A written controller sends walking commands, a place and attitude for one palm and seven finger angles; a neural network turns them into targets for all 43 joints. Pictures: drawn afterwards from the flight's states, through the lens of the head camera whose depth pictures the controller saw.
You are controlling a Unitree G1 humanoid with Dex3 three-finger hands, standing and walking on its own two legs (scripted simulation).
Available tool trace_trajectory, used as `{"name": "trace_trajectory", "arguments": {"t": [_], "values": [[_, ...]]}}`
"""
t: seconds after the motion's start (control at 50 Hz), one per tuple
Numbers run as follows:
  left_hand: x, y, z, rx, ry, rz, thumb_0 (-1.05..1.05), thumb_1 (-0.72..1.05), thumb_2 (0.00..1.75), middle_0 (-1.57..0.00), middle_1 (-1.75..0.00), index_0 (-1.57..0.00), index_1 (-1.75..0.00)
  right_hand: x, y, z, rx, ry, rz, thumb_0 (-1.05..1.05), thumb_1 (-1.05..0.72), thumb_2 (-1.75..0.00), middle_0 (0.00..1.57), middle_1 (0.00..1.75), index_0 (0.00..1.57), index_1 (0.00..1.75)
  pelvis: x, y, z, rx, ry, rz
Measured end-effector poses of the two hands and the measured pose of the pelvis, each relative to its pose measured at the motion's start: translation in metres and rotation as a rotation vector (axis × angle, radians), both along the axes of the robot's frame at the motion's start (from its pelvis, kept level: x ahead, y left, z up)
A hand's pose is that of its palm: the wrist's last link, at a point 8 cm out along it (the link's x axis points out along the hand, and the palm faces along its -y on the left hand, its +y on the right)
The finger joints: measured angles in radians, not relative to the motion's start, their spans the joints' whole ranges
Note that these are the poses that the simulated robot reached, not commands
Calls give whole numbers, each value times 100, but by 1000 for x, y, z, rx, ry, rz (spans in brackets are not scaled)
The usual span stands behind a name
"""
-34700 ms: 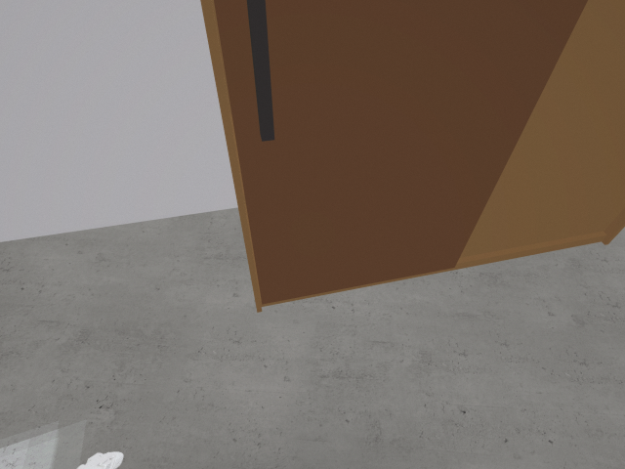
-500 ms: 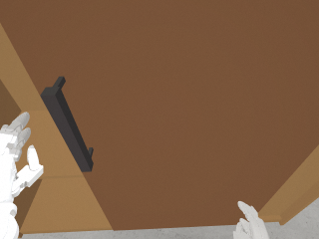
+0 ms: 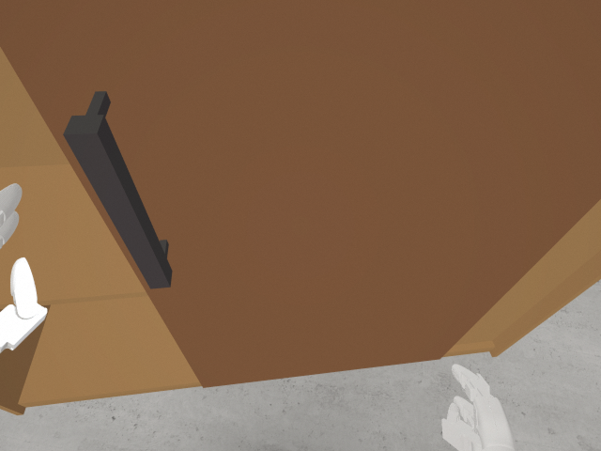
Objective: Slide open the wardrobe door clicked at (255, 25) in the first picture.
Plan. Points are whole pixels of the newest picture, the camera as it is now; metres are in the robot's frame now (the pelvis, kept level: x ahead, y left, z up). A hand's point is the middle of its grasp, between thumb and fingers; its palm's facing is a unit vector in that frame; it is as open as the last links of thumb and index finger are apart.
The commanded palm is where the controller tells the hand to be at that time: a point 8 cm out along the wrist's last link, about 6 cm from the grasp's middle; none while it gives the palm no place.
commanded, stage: step back with the hand held close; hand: left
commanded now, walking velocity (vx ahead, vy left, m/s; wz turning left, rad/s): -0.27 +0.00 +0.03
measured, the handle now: (135, 205) +0.35 +0.23 +0.15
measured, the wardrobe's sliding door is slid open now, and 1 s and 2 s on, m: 0.53 0.53 0.53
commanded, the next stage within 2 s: stop stepping back and stand still in 0.66 s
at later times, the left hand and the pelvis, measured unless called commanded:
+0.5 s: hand out of the picture +0.12 +0.29 +0.16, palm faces +0.49 -0.74 -0.46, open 7.4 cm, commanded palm +0.05 +0.32 +0.18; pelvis -0.07 +0.01 -0.02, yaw +4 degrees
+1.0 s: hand out of the picture +0.03 +0.31 +0.18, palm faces +0.51 -0.80 -0.32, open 7.4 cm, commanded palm -0.03 +0.33 +0.18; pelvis -0.16 +0.03 +0.01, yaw +2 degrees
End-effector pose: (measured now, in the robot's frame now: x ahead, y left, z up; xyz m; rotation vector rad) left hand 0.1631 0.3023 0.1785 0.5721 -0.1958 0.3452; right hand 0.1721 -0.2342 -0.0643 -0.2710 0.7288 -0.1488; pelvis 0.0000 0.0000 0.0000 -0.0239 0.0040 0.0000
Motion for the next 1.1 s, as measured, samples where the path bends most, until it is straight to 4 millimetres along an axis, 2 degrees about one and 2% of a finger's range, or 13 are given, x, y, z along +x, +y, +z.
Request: {"name": "trace_trajectory", "arguments": {"t": [0.18, 0.5, 0.62, 0.74, 0.8, 0.88, 0.96, 1.02, 1.1], "values": [[-40, 10, -6, -6, -64, 45, 2, 89, 89, -21, -30, -22, -30, -31, 11, -6, -5, -23, 31, 1, -90, -90, 20, 30, 20, 30, -30, 5, -8, -23, -12, 14], [-88, 18, -1, 53, -175, 42, 2, 88, 89, -21, -30, -21, -30, -73, 18, -12, -33, -38, 75, 1, -90, -90, 20, 30, 20, 30, -74, 7, -19, -32, -28, 68], [-126, 18, -3, 82, -195, 79, 2, 88, 89, -21, -30, -22, -30, -82, 18, -23, -28, -26, 120, 1, -90, -90, 20, 30, 20, 30, -94, 1, -29, -18, -30, 128], [-157, 32, -7, 4, -234, 92, 2, 88, 89, -21, -30, -22, -30, -104, 30, -17, -69, 36, 137, 1, -90, -90, 20, 30, 20, 30, -114, 18, -25, 3, -3, 118], [-164, 46, -6, 12, -263, 101, 2, 88, 89, -21, -30, -22, -30, -115, 41, -16, -67, 0, 130, 1, -90, -90, 20, 30, 20, 30, -134, 23, -25, -17, -17, 118], [-172, 56, 0, -40, -242, 118, 2, 88, 89, -21, -30, -21, -30, -139, 57, -3, 0, -36, 106, 1, -90, -90, 20, 30, 20, 30, -148, 28, -11, -55, -19, 77], [-176, 48, 7, -104, -213, 92, 2, 89, 90, -21, -30, -21, -30, -163, 66, 10, 34, -41, 91, 1, -90, -90, 20, 30, 20, 30, -156, 30, 3, -79, -1, 46], [-176, 39, 10, -104, -179, 60, 2, 89, 90, -21, -30, -21, -30, -176, 66, 14, 43, -40, 85, 1, -90, -90, 20, 30, 20, 30, -161, 28, 8, -62, 19, 36], [-176, 28, 5, -33, -150, -8, 2, 89, 90, -21, -30, -21, -30, -187, 50, -2, 22, -50, 68, 1, -90, -90, 20, 30, 20, 30, -176, 28, -8, -19, 39, -26]]}}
